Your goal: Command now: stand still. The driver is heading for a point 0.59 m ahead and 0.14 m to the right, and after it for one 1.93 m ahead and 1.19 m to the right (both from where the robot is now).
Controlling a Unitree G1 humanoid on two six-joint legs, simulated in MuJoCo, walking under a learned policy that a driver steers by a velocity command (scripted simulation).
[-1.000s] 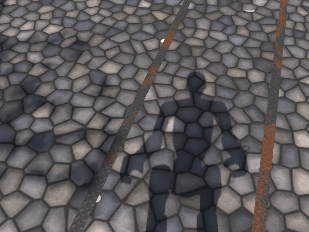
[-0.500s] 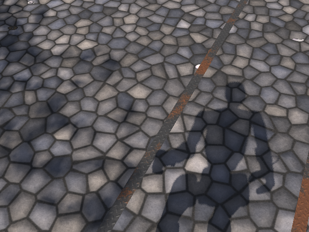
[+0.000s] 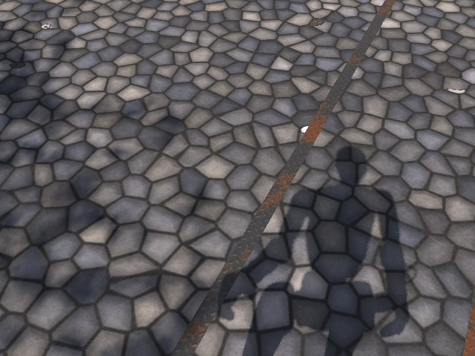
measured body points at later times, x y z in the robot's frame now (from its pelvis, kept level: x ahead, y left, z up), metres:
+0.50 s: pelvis +0.06 -0.03 -0.01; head +0.06 -0.04 +0.44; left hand +0.13 +0.24 -0.14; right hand +0.03 -0.28 -0.16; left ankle -0.04 +0.12 -0.73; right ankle +0.07 -0.12 -0.73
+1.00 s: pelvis +0.29 +0.00 -0.02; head +0.32 +0.00 +0.43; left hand +0.18 +0.25 -0.15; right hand +0.53 -0.22 -0.10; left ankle +0.44 +0.11 -0.73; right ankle +0.07 -0.12 -0.73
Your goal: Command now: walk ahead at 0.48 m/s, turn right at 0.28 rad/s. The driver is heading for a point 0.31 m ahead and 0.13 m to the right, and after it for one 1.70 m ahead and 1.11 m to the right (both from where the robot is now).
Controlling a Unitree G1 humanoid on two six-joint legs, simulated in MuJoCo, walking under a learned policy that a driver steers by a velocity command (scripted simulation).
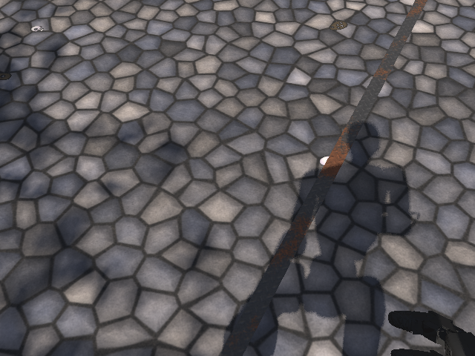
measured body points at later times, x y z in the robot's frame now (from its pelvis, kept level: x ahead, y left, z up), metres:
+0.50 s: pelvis +0.26 -0.02 +0.01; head +0.29 -0.04 +0.46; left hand +0.51 +0.16 -0.09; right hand +0.20 -0.28 -0.13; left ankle +0.14 +0.12 -0.72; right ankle +0.39 -0.18 -0.69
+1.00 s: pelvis +0.50 -0.11 +0.01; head +0.53 -0.14 +0.46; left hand +0.74 +0.09 -0.09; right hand +0.55 -0.44 -0.08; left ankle +0.67 -0.09 -0.71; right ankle +0.40 -0.16 -0.72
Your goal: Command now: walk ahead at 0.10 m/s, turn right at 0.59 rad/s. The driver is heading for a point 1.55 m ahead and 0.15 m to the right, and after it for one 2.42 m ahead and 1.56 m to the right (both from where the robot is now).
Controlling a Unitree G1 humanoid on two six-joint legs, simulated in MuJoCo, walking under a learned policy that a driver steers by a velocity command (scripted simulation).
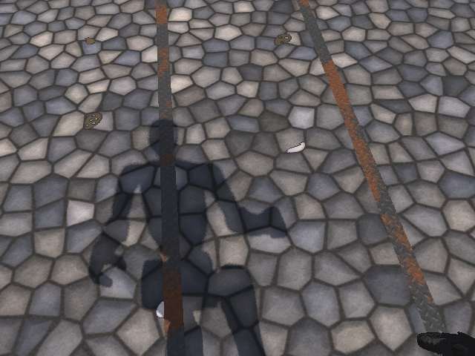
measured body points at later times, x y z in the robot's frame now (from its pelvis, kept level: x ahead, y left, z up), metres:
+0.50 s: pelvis +0.04 -0.02 +0.00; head +0.06 -0.05 +0.45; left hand +0.25 +0.21 -0.08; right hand +0.10 -0.33 -0.12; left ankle +0.11 +0.12 -0.70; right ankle +0.02 -0.12 -0.73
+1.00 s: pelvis +0.08 -0.05 +0.00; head +0.09 -0.06 +0.45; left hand +0.28 +0.17 -0.09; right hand +0.04 -0.33 -0.13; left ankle +0.07 +0.11 -0.73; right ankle +0.06 -0.14 -0.73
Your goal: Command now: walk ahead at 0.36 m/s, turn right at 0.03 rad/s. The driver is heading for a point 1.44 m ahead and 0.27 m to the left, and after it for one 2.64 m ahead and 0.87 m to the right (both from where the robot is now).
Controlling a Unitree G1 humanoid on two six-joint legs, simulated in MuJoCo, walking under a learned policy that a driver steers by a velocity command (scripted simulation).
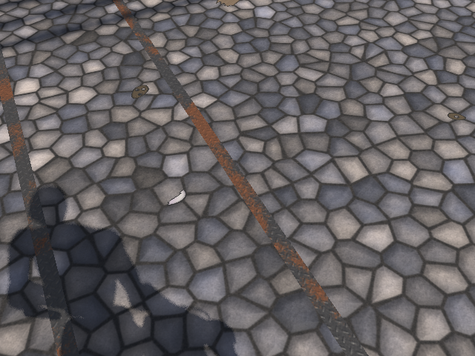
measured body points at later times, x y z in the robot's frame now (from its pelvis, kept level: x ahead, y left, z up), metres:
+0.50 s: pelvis +0.23 +0.04 -0.02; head +0.27 +0.04 +0.43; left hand +0.18 +0.31 -0.15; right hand +0.48 -0.19 -0.09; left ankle +0.36 +0.13 -0.74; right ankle +0.01 -0.10 -0.71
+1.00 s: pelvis +0.51 +0.02 +0.00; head +0.54 +0.01 +0.44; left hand +0.74 +0.24 -0.08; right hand +0.49 -0.27 -0.14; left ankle +0.36 +0.13 -0.73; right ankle +0.66 -0.10 -0.73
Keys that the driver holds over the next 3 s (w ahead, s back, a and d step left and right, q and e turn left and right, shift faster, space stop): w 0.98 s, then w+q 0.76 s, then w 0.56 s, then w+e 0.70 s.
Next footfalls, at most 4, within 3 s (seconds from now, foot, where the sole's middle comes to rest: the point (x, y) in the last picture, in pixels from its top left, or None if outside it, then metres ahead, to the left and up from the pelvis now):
0.46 left None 0.40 0.13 -0.77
1.02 right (282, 299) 0.69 -0.10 -0.77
1.56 left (193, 232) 0.95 0.17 -0.77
2.06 right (215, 157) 1.31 0.10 -0.77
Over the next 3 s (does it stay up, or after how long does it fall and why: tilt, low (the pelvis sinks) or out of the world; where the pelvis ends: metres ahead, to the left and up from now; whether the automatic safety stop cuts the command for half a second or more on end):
stays up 1.54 0.34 0.00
